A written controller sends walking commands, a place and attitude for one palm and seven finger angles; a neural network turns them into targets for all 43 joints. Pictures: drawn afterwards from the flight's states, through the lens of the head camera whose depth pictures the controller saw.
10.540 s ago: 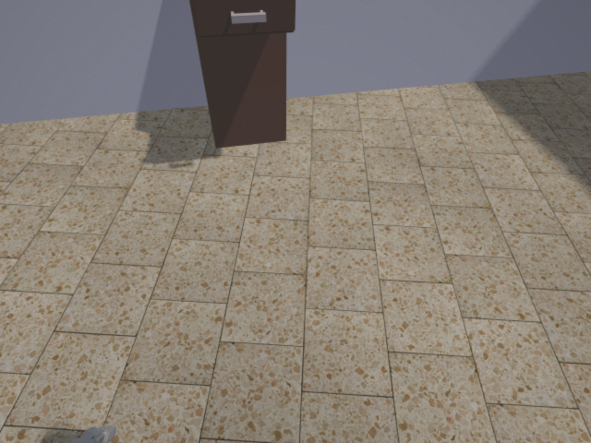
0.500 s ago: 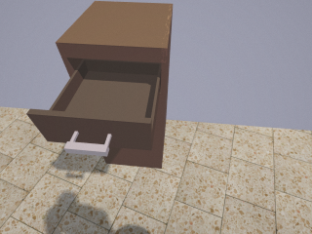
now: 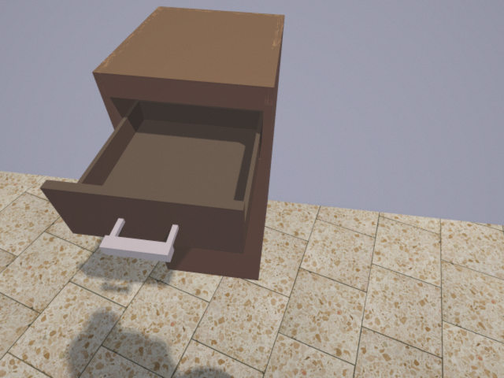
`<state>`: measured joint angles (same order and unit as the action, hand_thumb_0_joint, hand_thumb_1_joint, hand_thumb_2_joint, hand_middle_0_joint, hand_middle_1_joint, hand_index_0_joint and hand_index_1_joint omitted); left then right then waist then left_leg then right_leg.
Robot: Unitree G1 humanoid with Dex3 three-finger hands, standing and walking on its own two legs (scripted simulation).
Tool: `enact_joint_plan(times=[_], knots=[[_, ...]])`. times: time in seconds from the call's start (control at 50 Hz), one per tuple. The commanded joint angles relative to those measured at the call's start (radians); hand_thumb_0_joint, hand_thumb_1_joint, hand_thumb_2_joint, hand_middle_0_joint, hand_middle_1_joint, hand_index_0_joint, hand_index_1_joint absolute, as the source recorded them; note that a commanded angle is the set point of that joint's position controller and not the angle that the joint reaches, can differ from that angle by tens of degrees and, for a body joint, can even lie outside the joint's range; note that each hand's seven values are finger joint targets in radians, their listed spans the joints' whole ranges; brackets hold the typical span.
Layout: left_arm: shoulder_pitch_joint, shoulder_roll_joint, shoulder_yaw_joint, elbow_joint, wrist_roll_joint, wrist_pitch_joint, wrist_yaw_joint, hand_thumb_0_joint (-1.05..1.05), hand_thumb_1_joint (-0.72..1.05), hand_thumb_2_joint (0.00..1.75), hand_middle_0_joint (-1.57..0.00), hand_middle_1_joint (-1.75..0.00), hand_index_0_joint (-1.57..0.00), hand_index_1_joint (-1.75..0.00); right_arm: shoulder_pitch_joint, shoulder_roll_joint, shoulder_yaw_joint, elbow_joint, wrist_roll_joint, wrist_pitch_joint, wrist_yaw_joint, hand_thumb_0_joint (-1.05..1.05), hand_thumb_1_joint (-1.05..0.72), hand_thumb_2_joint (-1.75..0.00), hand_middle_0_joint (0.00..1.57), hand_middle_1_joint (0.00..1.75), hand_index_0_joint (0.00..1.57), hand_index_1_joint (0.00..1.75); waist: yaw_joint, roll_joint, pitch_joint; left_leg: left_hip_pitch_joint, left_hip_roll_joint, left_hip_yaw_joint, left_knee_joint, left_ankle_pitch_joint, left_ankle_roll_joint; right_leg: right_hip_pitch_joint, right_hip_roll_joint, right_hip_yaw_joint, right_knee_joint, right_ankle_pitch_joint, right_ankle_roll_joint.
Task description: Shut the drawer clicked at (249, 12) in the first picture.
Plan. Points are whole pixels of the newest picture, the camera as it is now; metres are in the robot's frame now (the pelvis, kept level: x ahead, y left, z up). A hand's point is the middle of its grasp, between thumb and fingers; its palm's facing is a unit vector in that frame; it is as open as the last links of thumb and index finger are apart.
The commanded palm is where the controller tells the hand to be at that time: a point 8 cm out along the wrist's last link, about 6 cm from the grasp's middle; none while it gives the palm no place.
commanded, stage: raise the hand and make a fist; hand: left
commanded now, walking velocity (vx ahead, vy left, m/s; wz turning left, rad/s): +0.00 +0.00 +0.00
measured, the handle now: (142, 237) +0.34 +0.23 +0.01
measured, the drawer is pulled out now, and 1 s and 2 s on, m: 0.29 0.29 0.29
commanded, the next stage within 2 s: bring the fist close to the handle in 2.00 s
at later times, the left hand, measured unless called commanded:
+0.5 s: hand (159, 366) +0.15 +0.15 -0.02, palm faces -0.09 -1.00 +0.03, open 6.1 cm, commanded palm +0.11 +0.23 -0.02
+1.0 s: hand (121, 344) +0.16 +0.20 +0.02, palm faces -0.02 -1.00 -0.06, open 3.6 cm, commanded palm +0.12 +0.24 +0.04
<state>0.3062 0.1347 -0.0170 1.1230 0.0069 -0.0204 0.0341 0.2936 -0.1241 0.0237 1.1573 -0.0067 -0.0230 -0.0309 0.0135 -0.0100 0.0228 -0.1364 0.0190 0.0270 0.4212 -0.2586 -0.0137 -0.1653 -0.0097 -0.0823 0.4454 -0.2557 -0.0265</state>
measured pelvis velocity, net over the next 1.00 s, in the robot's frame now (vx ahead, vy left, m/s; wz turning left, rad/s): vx -0.03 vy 0.02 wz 0.00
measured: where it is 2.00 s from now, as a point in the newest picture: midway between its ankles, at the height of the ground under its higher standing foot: outside the picture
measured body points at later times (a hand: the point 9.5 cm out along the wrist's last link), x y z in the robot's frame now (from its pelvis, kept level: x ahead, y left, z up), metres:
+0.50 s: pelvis -0.03 +0.00 -0.06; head -0.01 +0.01 +0.39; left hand +0.15 +0.20 -0.02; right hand +0.21 -0.25 -0.07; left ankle -0.02 +0.13 -0.74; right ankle -0.01 -0.10 -0.74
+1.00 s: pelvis -0.03 +0.02 -0.05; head +0.00 +0.02 +0.40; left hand +0.16 +0.25 +0.03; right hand +0.12 -0.22 -0.13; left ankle -0.02 +0.13 -0.74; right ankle -0.01 -0.10 -0.74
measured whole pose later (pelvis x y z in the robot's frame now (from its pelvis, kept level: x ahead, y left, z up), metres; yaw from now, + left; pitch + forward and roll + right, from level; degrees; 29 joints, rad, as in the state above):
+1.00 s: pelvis -0.03 +0.02 -0.05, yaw +0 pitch +8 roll -1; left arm 0.57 0.24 0.15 -0.23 -0.26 -0.26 -0.23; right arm 0.31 -0.20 0.02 0.57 0.05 -0.25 -0.05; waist -0.02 0.02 -0.10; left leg -0.60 0.03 0.01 0.93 -0.46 0.01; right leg -0.60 -0.02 -0.09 0.89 -0.42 -0.01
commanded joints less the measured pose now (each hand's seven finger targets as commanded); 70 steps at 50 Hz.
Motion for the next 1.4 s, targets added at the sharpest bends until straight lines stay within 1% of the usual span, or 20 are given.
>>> enact_joint_plan(times=[0.0,0.06,0.08,0.1,0.12,0.14,0.16,0.18,0.22,0.28,0.32,0.36,0.44,0.54,0.58,0.64,0.74,0.84,1.08,1.38], knots=[[0.077,0.088,0.021,-0.021,0.002,-0.012,0.005,0.00,0.90,0.90,-0.20,-0.30,-0.20,-0.30,0.071,-0.076,-0.014,-0.020,-0.002,-0.006,-0.003,0.00,-0.90,-0.90,0.20,0.30,0.20,0.30,-0.006,0.009,0.074,-0.067,0.068,-0.051,-0.073,0.143,0.033,-0.007,-0.106,0.099,-0.096,0.156,-0.014],[0.082,0.088,0.022,-0.023,0.002,-0.013,0.004,0.00,0.90,0.90,-0.20,-0.30,-0.20,-0.30,0.070,-0.081,-0.014,-0.021,-0.002,-0.007,-0.004,0.00,-0.90,-0.90,0.20,0.30,0.20,0.30,-0.005,0.004,0.065,-0.059,0.069,-0.053,-0.073,0.153,0.034,-0.003,-0.107,0.098,-0.095,0.166,-0.012],[0.143,0.133,0.029,0.012,0.015,-0.034,0.043,0.00,0.90,0.90,-0.20,-0.30,-0.20,-0.30,-0.061,-0.120,-0.028,-0.099,0.006,-0.016,0.006,0.00,-0.90,-0.90,0.20,0.30,0.20,0.30,0.038,-0.039,0.089,-0.157,0.069,-0.010,0.159,0.132,0.001,-0.015,-0.178,0.177,-0.078,0.664,0.025],[-0.594,0.296,0.068,-1.552,-0.223,-0.256,0.012,0.00,0.90,0.90,-0.22,-0.32,-0.22,-0.32,-0.027,-0.318,-0.046,-0.457,0.045,-0.171,-0.041,0.00,-0.90,-0.90,0.20,0.30,0.20,0.30,-0.109,0.182,-0.414,0.135,-0.021,-0.011,0.001,0.220,0.048,0.092,-0.086,0.117,0.003,0.432,0.008],[-0.200,0.257,0.104,-1.304,-0.129,-0.203,0.069,0.00,0.90,0.90,-0.24,-0.34,-0.24,-0.34,-0.111,-0.217,-0.029,-0.400,0.031,-0.254,-0.072,0.00,-0.90,-0.90,0.20,0.30,0.20,0.30,-0.010,0.305,-0.426,0.139,0.002,0.014,-0.003,0.313,0.049,0.072,-0.023,0.065,0.051,0.226,-0.020],[0.068,0.048,-0.009,-1.146,-0.151,-0.059,0.108,0.00,0.90,0.90,-0.26,-0.37,-0.26,-0.37,-0.113,-0.182,-0.051,-0.419,0.064,-0.289,-0.065,0.00,-0.90,-0.90,0.20,0.30,0.20,0.30,-0.034,0.229,-0.225,-0.004,0.018,-0.022,-0.001,0.298,0.026,-0.041,-0.014,0.003,0.050,0.117,-0.009],[0.063,-0.056,-0.091,-1.158,-0.166,-0.038,0.082,0.00,0.90,0.90,-0.28,-0.39,-0.28,-0.39,-0.071,-0.203,-0.042,-0.398,0.068,-0.301,-0.061,0.00,-0.90,-0.90,0.20,0.30,0.20,0.30,-0.048,0.110,-0.122,-0.048,0.009,-0.022,0.020,0.206,0.033,-0.089,-0.010,-0.013,0.036,0.113,0.004],[0.014,-0.026,-0.085,-1.241,-0.190,-0.080,0.066,0.00,0.90,0.90,-0.30,-0.41,-0.30,-0.41,-0.103,-0.232,-0.053,-0.455,0.067,-0.326,-0.065,0.00,-0.90,-0.90,0.20,0.30,0.20,0.30,-0.067,0.013,-0.029,-0.106,-0.001,-0.052,0.046,0.108,0.044,-0.157,-0.009,-0.017,0.030,0.055,0.016],[0.079,0.014,-0.019,-1.181,-0.176,-0.174,0.023,0.00,0.90,0.90,-0.34,-0.45,-0.34,-0.45,-0.092,-0.252,-0.078,-0.506,0.030,-0.353,-0.061,0.00,-0.90,-0.90,0.20,0.30,0.20,0.30,-0.082,-0.172,-0.022,-0.207,-0.023,-0.052,0.134,0.017,0.050,-0.289,-0.002,-0.017,0.054,-0.078,0.025],[0.369,-0.037,0.023,-1.036,-0.201,-0.348,-0.123,0.00,0.90,0.90,-0.40,-0.52,-0.40,-0.52,-0.139,-0.233,-0.102,-0.611,0.015,-0.358,-0.017,0.00,-0.90,-0.90,0.20,0.30,0.20,0.30,0.021,-0.253,-0.054,-0.386,-0.036,-0.027,0.248,-0.011,0.019,-0.344,-0.001,-0.004,0.185,-0.122,0.014],[0.443,-0.002,0.087,-1.035,-0.231,-0.488,-0.252,0.00,0.90,0.90,-0.44,-0.56,-0.44,-0.56,-0.169,-0.236,-0.117,-0.662,0.016,-0.342,0.018,0.00,-0.90,-0.90,0.20,0.30,0.20,0.30,0.043,-0.205,-0.100,-0.478,-0.046,-0.010,0.336,0.007,0.005,-0.348,-0.005,0.013,0.286,-0.020,0.004],[0.447,0.118,0.191,-1.078,-0.222,-0.587,-0.351,0.00,0.90,0.90,-0.48,-0.60,-0.48,-0.60,-0.193,-0.243,-0.131,-0.722,0.019,-0.315,0.048,0.00,-0.90,-0.90,0.20,0.30,0.20,0.30,0.057,-0.057,-0.169,-0.508,-0.056,0.009,0.407,0.041,0.003,-0.334,-0.022,0.048,0.361,0.065,-0.013],[0.371,0.146,0.224,-1.320,-0.261,-0.497,-0.345,0.00,0.90,0.90,-0.56,-0.69,-0.56,-0.69,-0.224,-0.226,-0.123,-0.832,0.035,-0.244,0.028,0.00,-0.90,-0.90,0.20,0.30,0.20,0.30,0.062,0.037,-0.262,-0.532,-0.057,0.023,0.438,0.020,0.024,-0.341,-0.009,0.067,0.408,0.042,-0.007],[0.168,0.145,0.171,-1.594,-0.248,-0.514,-0.267,0.00,0.90,0.90,-0.66,-0.80,-0.66,-0.80,-0.125,-0.209,-0.101,-0.846,0.028,-0.215,-0.004,0.00,-0.90,-0.90,0.20,0.30,0.20,0.30,-0.040,0.045,-0.263,-0.503,-0.021,-0.033,0.496,0.011,0.043,-0.448,0.016,0.065,0.410,0.014,0.003],[0.150,0.120,0.108,-1.601,-0.244,-0.532,-0.292,0.00,0.90,0.90,-0.70,-0.84,-0.70,-0.84,-0.117,-0.209,-0.087,-0.834,0.029,-0.231,-0.010,0.00,-0.90,-0.90,0.20,0.30,0.20,0.30,-0.064,0.097,-0.249,-0.500,-0.016,-0.044,0.510,-0.025,0.045,-0.492,0.015,0.066,0.400,-0.041,0.001],[0.107,0.160,0.112,-1.526,-0.251,-0.497,-0.347,0.00,0.90,0.90,-0.76,-0.91,-0.76,-0.91,-0.127,-0.229,-0.071,-0.808,0.041,-0.255,-0.022,0.00,-0.90,-0.90,0.20,0.30,0.20,0.30,-0.086,0.043,-0.213,-0.531,-0.011,-0.063,0.513,-0.094,0.048,-0.506,0.018,0.078,0.362,-0.148,0.005],[0.200,0.217,0.212,-1.447,-0.274,-0.321,-0.346,0.00,0.90,0.90,-0.86,-1.01,-0.86,-1.01,-0.167,-0.220,-0.060,-0.809,0.060,-0.267,-0.037,0.00,-0.90,-0.90,0.20,0.30,0.20,0.30,-0.022,0.013,-0.257,-0.511,-0.018,-0.069,0.434,-0.109,0.043,-0.393,0.003,0.076,0.294,-0.222,0.012],[0.270,0.226,0.286,-1.494,-0.283,-0.271,-0.265,0.00,0.90,0.90,-0.96,-1.12,-0.96,-1.12,-0.187,-0.195,-0.057,-0.798,0.056,-0.270,-0.037,0.00,-0.90,-0.90,0.20,0.30,0.20,0.30,0.023,-0.024,-0.254,-0.476,-0.012,-0.065,0.365,-0.045,0.037,-0.316,0.000,0.038,0.288,-0.150,0.012],[0.263,0.180,0.191,-1.655,-0.269,-0.320,-0.262,0.00,0.90,0.90,-1.20,-1.38,-1.20,-1.38,-0.126,-0.221,-0.063,-0.786,0.062,-0.350,-0.023,0.00,-0.90,-0.90,0.20,0.30,0.20,0.30,-0.008,0.069,-0.220,-0.361,-0.012,-0.060,0.304,-0.011,0.036,-0.313,0.007,0.006,0.270,-0.073,0.010],[0.249,0.214,0.246,-1.720,-0.278,-0.161,-0.287,0.00,0.90,0.90,-1.40,-1.60,-1.40,-1.60,-0.154,-0.209,-0.030,-0.786,0.067,-0.333,-0.023,0.00,-0.90,-0.90,0.20,0.30,0.20,0.30,0.014,0.057,-0.188,-0.225,-0.006,-0.060,0.228,0.161,0.032,-0.180,0.019,-0.017,0.205,0.164,0.010]])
